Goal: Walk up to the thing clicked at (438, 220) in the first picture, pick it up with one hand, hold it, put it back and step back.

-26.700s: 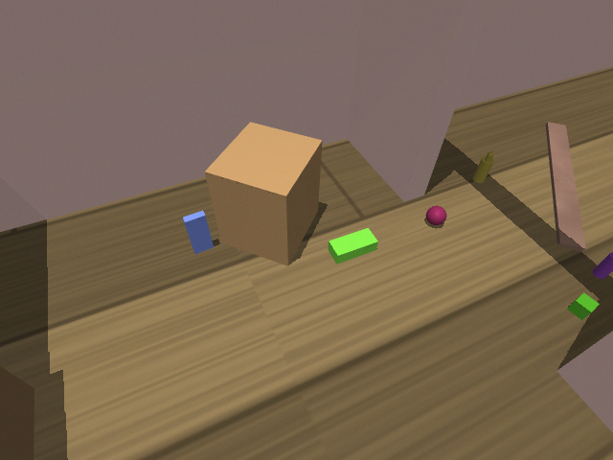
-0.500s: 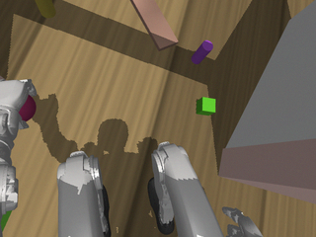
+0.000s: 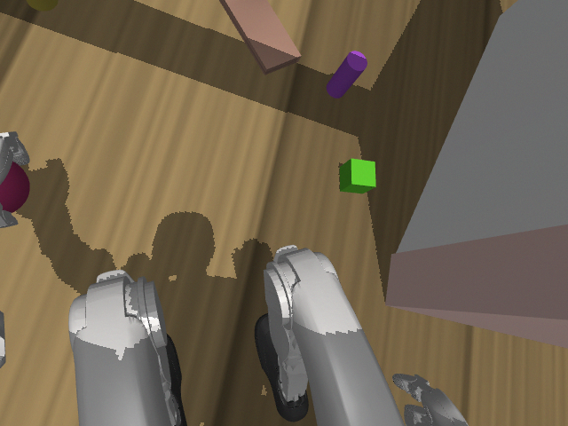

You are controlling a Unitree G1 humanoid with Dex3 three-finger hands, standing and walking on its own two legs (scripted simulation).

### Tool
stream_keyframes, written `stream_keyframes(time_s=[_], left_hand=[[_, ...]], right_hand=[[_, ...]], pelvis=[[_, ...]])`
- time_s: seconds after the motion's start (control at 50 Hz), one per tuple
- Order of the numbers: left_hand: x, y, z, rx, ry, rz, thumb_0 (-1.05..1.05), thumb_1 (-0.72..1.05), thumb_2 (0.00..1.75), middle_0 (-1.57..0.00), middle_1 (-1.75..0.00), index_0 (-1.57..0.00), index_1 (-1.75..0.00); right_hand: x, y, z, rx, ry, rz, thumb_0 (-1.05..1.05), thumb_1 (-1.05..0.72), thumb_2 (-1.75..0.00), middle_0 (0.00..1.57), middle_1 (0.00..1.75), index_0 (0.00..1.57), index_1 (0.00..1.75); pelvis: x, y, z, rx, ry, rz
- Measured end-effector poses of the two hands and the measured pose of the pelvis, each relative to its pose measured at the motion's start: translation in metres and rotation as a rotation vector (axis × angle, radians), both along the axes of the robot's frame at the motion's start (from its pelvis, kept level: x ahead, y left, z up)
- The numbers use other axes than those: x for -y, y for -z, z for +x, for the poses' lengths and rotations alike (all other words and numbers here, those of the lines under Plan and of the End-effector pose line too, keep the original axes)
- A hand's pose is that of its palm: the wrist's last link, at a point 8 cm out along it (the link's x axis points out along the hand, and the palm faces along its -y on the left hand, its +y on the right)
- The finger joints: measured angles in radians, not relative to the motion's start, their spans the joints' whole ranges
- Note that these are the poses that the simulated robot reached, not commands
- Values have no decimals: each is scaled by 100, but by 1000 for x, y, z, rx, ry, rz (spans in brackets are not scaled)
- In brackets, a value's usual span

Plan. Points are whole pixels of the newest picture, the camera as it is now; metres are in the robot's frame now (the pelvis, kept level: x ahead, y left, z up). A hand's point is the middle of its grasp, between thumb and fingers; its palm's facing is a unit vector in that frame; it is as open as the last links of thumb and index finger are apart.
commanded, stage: lower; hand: left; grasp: from above
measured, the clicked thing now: out of the picture +0.46 +0.34 -0.19
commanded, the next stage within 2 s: rest in 0.32 s
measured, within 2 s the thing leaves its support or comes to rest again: rests again in 1.82 s
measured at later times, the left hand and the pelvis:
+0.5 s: hand (16, 199) +0.45 +0.32 -0.23, palm faces -0.45 -0.11 -0.89, open 10.3 cm; pelvis +0.00 +0.00 -0.03, yaw -2 degrees
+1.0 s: hand (30, 201) +0.45 +0.32 -0.26, palm faces -0.44 -0.14 -0.89, open 10.3 cm; pelvis +0.00 +0.00 -0.04, yaw -5 degrees
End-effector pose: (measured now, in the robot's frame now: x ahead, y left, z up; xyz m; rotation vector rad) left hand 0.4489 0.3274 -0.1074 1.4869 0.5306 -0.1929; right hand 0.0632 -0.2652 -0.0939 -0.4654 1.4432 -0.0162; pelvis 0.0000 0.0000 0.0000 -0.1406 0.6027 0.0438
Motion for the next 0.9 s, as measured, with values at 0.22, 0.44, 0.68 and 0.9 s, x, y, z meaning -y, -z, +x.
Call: stream_keyframes(time_s=[0.22, 0.44, 0.68, 0.9], left_hand=[[0, 26, -1, -36, -3, -12, 2, -9, 64, -49, -75, -63, -77], [2, 57, 3, -15, 9, -22, 2, -8, 65, -47, -76, -61, -79], [5, 76, 6, -25, -16, -30, 2, -9, 67, -46, -77, -59, -81], [7, 92, 9, -11, -9, -42, 3, -9, 69, -44, -79, -58, -82]], right_hand=[[-1, 9, 2, 5, -38, -7, 0, -92, -90, 20, 29, 20, 30], [-3, 19, -3, -24, -62, -12, 0, -92, -90, 20, 29, 20, 30], [-7, 25, -6, -28, -81, 8, 0, -91, -89, 20, 30, 20, 30], [-6, 19, -8, -26, -115, -9, 0, -91, -89, 20, 30, 20, 30]], pelvis=[[0, 14, -2, 25, 10, -9], [0, 30, 1, 42, 19, -20], [0, 38, 2, 62, 36, -30], [-1, 43, 2, 86, 48, -47]])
